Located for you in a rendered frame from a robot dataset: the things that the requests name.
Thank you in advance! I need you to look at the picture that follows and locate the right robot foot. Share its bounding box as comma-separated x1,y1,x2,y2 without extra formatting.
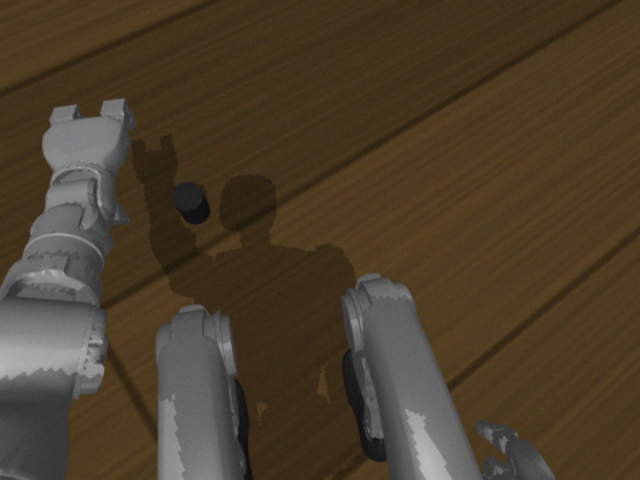
342,349,387,462

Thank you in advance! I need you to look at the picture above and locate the right robot hand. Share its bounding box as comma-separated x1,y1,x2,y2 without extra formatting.
475,420,556,480

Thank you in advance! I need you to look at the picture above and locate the left robot hand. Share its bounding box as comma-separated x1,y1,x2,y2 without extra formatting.
42,98,136,225

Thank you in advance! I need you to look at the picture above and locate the left robot arm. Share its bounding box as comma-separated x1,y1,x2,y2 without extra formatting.
0,162,117,480

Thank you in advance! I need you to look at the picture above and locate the left robot foot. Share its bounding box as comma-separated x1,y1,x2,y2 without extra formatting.
234,378,253,480

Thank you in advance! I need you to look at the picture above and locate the can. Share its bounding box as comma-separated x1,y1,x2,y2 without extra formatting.
171,182,210,225

